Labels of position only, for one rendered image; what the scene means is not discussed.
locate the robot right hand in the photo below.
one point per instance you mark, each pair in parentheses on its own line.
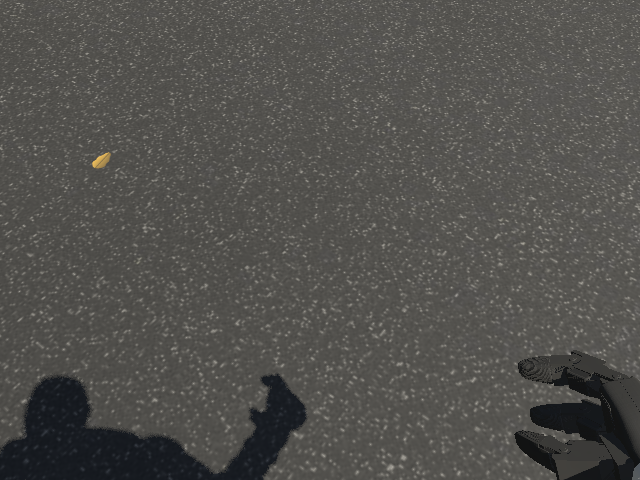
(611,450)

